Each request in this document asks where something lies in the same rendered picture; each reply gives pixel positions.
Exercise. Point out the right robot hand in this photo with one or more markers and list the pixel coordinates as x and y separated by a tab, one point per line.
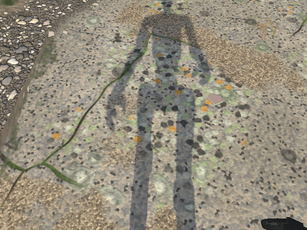
282	224

